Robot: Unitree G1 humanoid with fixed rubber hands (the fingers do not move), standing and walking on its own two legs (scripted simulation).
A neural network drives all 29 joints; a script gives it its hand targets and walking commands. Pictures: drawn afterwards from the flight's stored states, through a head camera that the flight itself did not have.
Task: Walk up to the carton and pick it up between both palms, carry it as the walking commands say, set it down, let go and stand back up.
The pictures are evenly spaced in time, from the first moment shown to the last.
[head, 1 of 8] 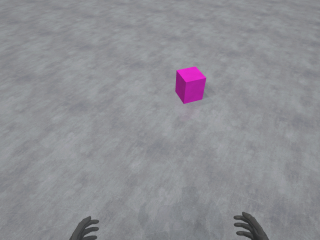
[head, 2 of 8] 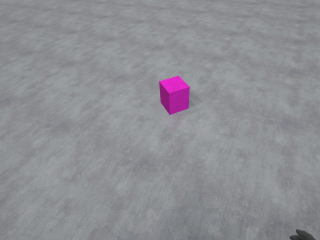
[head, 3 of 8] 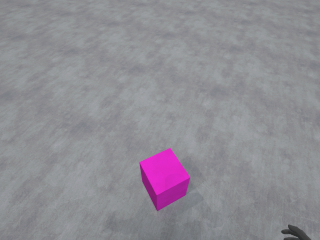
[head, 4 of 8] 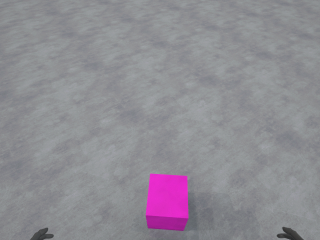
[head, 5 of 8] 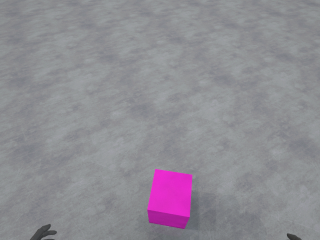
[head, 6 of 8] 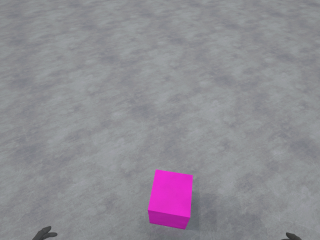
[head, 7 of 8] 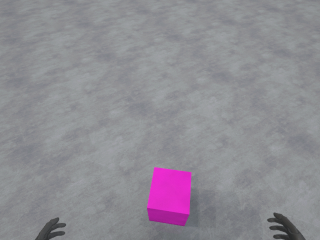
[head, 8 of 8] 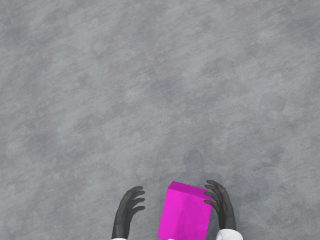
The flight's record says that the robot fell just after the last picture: yes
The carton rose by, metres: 0.01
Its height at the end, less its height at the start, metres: +0.00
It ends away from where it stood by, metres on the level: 0.13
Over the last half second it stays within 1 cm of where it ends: no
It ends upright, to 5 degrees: yes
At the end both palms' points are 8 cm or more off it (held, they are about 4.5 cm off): yes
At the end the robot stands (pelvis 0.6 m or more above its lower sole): yes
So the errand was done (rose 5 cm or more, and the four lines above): no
